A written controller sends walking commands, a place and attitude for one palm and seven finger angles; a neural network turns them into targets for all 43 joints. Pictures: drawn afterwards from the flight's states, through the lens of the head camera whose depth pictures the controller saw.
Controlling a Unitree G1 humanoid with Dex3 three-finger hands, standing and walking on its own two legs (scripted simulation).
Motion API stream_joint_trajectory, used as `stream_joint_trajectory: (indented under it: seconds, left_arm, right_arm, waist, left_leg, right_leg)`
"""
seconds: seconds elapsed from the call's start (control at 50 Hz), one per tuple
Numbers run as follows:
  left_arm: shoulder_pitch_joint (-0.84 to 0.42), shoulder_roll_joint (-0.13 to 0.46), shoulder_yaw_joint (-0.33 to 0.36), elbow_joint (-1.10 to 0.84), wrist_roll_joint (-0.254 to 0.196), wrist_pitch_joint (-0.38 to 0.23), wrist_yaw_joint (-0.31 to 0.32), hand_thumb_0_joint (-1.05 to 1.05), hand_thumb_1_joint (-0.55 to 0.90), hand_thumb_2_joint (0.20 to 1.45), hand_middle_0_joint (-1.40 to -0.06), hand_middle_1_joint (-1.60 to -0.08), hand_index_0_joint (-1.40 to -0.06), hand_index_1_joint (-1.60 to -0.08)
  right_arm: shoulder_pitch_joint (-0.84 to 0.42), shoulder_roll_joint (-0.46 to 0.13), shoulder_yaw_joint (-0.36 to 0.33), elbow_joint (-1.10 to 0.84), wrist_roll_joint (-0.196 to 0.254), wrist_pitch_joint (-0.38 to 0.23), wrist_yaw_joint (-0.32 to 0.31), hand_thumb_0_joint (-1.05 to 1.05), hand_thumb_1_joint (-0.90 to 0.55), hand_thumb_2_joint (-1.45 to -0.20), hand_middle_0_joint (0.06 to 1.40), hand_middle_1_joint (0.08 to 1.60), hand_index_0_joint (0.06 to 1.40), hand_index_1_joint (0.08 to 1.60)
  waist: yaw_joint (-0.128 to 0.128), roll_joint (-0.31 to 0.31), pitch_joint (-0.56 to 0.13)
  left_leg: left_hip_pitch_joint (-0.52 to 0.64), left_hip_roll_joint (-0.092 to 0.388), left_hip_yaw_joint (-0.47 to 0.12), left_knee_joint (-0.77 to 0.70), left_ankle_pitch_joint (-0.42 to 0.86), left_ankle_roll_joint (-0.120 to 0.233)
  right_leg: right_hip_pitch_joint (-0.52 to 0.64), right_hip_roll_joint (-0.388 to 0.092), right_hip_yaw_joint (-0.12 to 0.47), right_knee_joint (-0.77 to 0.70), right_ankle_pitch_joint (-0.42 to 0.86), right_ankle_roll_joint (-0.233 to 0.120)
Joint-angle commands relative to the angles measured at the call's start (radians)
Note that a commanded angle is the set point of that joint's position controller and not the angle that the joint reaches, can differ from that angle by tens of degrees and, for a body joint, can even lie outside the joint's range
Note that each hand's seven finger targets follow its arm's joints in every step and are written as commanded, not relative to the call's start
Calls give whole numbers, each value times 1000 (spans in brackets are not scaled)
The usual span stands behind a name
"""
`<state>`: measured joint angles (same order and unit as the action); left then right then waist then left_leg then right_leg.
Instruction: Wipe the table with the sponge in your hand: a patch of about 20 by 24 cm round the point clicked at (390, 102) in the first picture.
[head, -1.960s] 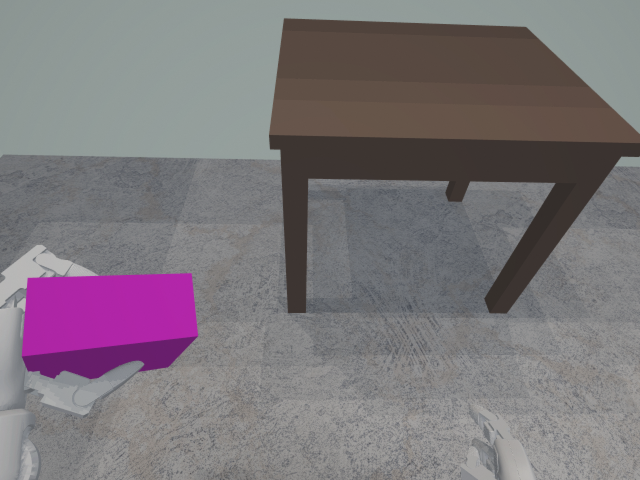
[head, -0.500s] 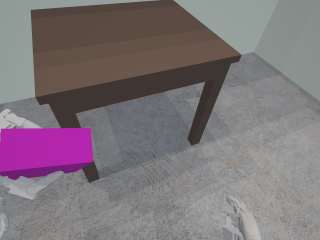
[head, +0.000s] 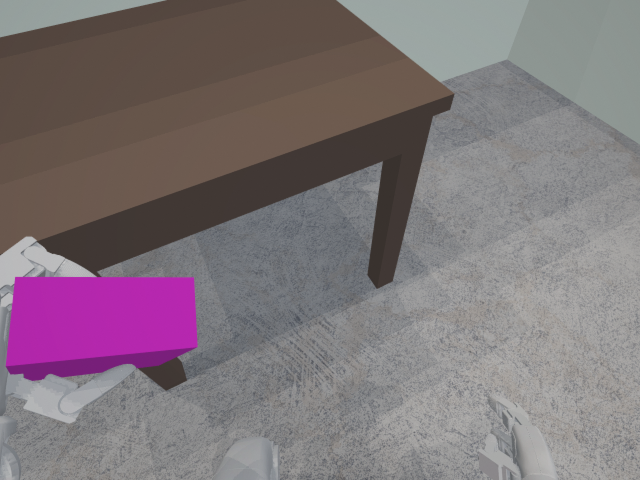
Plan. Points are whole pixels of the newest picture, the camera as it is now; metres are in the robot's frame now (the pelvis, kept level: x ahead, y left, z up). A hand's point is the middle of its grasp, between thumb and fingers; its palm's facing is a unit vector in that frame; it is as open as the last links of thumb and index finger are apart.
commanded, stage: take the last steps up to it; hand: left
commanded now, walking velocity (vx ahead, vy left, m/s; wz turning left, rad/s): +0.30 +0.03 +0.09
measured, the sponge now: (128, 329) +0.23 +0.18 +0.14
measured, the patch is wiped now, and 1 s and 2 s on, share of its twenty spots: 0.00 0.00 0.00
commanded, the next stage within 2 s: come to a stop and stand still in 1.06 s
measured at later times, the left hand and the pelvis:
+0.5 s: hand (73, 225) +0.31 +0.23 +0.20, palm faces +0.42 -0.81 -0.41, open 10.3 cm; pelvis +0.10 +0.00 +0.00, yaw +1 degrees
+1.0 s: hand (158, 162) +0.41 +0.18 +0.19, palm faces +0.39 -0.78 -0.48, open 10.3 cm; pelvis +0.20 -0.05 +0.01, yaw +3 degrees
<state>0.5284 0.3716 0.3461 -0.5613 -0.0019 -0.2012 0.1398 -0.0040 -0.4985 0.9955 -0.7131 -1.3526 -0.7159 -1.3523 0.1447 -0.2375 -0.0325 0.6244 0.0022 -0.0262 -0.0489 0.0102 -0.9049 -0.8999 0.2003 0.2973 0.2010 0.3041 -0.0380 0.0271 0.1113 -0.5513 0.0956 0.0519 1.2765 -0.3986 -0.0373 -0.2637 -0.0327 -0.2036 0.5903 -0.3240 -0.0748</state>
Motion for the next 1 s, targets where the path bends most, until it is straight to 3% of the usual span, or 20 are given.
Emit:
stream_joint_trajectory:
  seconds: [0.0,0.1,0.2,0.22,0.24,0.26,0.28,0.32,0.36,0.42,0.58,0.6,0.62,0.64,0.66,0.68,0.72,0.78,0.9,0.98]
  left_arm:
    - [-32,213,232,-219,-29,-89,44,0,100,1300,-1200,-1600,-1200,-1600]
    - [-8,172,190,-135,-34,-73,53,0,100,1300,-1200,-1600,-1200,-1600]
    - [-154,155,110,-172,-25,-63,60,0,100,1300,-1200,-1600,-1200,-1600]
    - [-190,153,91,-199,-25,-68,57,0,100,1300,-1200,-1600,-1200,-1600]
    - [-218,157,97,-232,-26,-78,61,0,100,1300,-1200,-1600,-1200,-1600]
    - [-238,165,96,-219,-25,-86,61,0,100,1300,-1200,-1600,-1200,-1600]
    - [-284,204,99,-182,-10,-87,55,0,100,1300,-1200,-1600,-1200,-1600]
    - [-311,252,141,-236,-9,-81,41,0,100,1300,-1200,-1600,-1200,-1600]
    - [-238,208,139,-293,-12,-87,39,0,100,1300,-1200,-1600,-1200,-1600]
    - [-122,188,167,-321,-24,-93,36,0,100,1300,-1200,-1600,-1200,-1600]
    - [-144,103,104,-64,-22,-53,35,0,100,1300,-1200,-1600,-1200,-1600]
    - [-168,107,96,-50,-16,-47,34,0,100,1300,-1200,-1600,-1200,-1600]
    - [-192,128,93,-56,-8,-42,35,0,100,1300,-1200,-1600,-1200,-1600]
    - [-207,182,111,-60,-10,-35,41,0,100,1300,-1200,-1600,-1200,-1600]
    - [-248,202,118,-76,-17,-35,45,0,100,1300,-1200,-1600,-1200,-1600]
    - [-259,168,89,-78,-19,-40,33,0,100,1300,-1200,-1600,-1200,-1600]
    - [-226,213,141,-135,-10,-59,41,0,100,1300,-1200,-1600,-1200,-1600]
    - [-135,197,153,-151,-7,-89,42,0,100,1300,-1200,-1600,-1200,-1600]
    - [-15,193,201,-205,-28,-96,55,0,100,1300,-1200,-1600,-1200,-1600]
    - [-51,184,185,-215,-36,-96,65,0,100,1300,-1200,-1600,-1200,-1600]
  right_arm:
    - [-37,-48,-12,-166,-1,-25,-1,0,-900,-900,200,300,200,300]
    - [-19,-43,-14,-196,-2,-38,-5,0,-900,-900,200,300,200,300]
    - [17,-55,-18,-200,-5,-48,-24,0,-900,-900,200,300,200,300]
    - [17,-75,-28,-204,-1,-52,-34,0,-900,-900,200,300,200,300]
    - [12,-88,-26,-206,-5,-56,-32,0,-900,-900,200,300,200,300]
    - [8,-74,-15,-211,-1,-62,-25,0,-900,-900,200,300,200,300]
    - [-5,-76,-1,-202,-6,-67,-15,0,-900,-900,200,300,200,300]
    - [-34,-72,-7,-188,-9,-75,-17,0,-900,-900,200,300,200,300]
    - [-26,-64,-11,-178,-3,-90,-10,0,-900,-900,200,300,200,300]
    - [-17,-69,-14,-180,-4,-112,-1,0,-900,-900,200,300,200,300]
    - [10,-64,-14,-156,11,-98,-23,0,-900,-900,200,300,200,300]
    - [17,-58,-15,-151,12,-91,-25,0,-900,-900,200,300,200,300]
    - [28,-36,-9,-154,15,-84,-25,0,-900,-900,200,300,200,300]
    - [-17,-21,4,-167,11,-84,-29,0,-900,-900,200,300,200,300]
    - [-51,-49,4,-157,6,-93,-26,0,-900,-900,200,300,200,300]
    - [-29,-62,-8,-137,6,-97,-20,0,-900,-900,200,300,200,300]
    - [-63,-51,10,-134,3,-78,-21,0,-900,-900,200,300,200,300]
    - [-53,-41,10,-139,-5,-59,-18,0,-900,-900,200,300,200,300]
    - [-30,-34,-16,-203,-2,-59,-10,0,-900,-900,200,300,200,300]
    - [26,-50,-36,-202,3,-60,-22,0,-900,-900,200,300,200,300]
  waist:
    - [21,-109,-195]
    - [61,-160,-201]
    - [28,-104,-236]
    - [9,-4,-251]
    - [17,164,-293]
    - [30,265,-268]
    - [24,191,-209]
    - [35,183,-140]
    - [53,198,-150]
    - [57,243,-194]
    - [39,122,-198]
    - [37,40,-197]
    - [31,-126,-193]
    - [50,-342,-153]
    - [60,-304,-161]
    - [41,-268,-157]
    - [51,-153,-156]
    - [42,-139,-164]
    - [80,-160,-219]
    - [24,-71,-317]
  left_leg:
    - [-88,47,5,-190,102,-4]
    - [15,-5,118,-524,123,24]
    - [344,-67,186,-777,258,51]
    - [495,-20,101,-819,280,81]
    - [610,162,-181,-873,359,176]
    - [655,342,-458,-927,459,285]
    - [515,365,-505,-990,266,295]
    - [360,341,-443,-1039,12,280]
    - [299,267,-267,-1036,-30,240]
    - [225,199,-106,-1054,-71,182]
    - [240,157,-24,-876,-125,125]
    - [216,115,17,-758,-123,102]
    - [119,43,82,-555,-111,73]
    - [-95,-47,92,-318,-161,36]
    - [-174,-37,3,-140,-151,26]
    - [-176,-15,-50,-70,-77,17]
    - [-191,4,-35,-93,-41,1]
    - [-123,-11,30,-226,32,6]
    - [28,-48,138,-601,106,26]
    - [422,-91,178,-860,352,46]
  right_leg:
    - [184,-286,213,-253,540,-88]
    - [239,-268,204,-225,569,-82]
    - [139,-208,134,-24,516,-17]
    - [35,-182,119,130,454,18]
    - [-107,-73,70,328,119,67]
    - [-289,2,125,524,-287,79]
    - [-304,-3,205,640,-293,69]
    - [-310,-72,237,626,-212,80]
    - [-263,-76,193,563,-133,86]
    - [-125,-55,116,395,-50,92]
    - [77,21,-4,-84,-62,114]
    - [107,-21,63,-175,-61,95]
    - [148,-164,286,-273,-107,28]
    - [233,-349,589,-336,50,-71]
    - [261,-426,632,-338,189,-120]
    - [262,-390,566,-314,272,-107]
    - [314,-344,404,-236,585,-96]
    - [312,-289,227,-214,774,-56]
    - [363,-270,198,-187,786,-65]
    - [217,-187,122,69,691,15]
